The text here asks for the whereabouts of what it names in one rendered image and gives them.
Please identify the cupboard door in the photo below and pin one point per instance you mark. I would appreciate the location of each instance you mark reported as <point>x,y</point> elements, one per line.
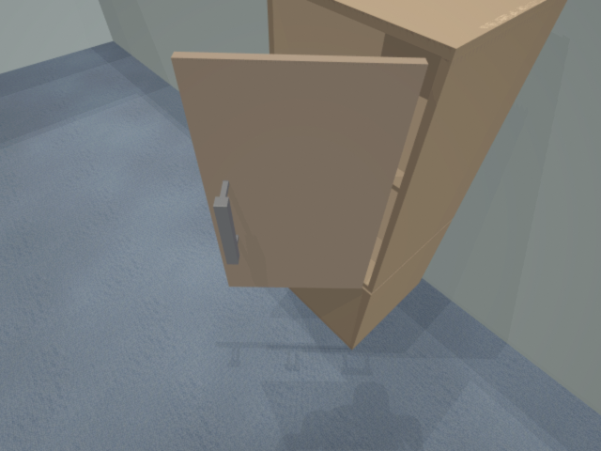
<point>310,145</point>

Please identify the handle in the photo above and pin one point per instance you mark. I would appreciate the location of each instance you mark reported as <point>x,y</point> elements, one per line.
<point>226,227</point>

